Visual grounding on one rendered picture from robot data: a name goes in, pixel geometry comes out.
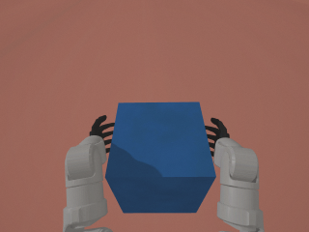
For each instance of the right robot hand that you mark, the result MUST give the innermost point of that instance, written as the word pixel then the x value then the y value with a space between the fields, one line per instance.
pixel 221 132

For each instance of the left robot forearm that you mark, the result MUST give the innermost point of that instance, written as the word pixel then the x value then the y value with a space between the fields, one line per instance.
pixel 84 187

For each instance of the carton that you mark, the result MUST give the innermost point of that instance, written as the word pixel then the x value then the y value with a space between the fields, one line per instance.
pixel 160 158

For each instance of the right robot forearm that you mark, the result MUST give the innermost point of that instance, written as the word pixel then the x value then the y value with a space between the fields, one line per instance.
pixel 239 179

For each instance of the left robot hand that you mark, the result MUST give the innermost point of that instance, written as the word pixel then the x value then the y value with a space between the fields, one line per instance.
pixel 97 129

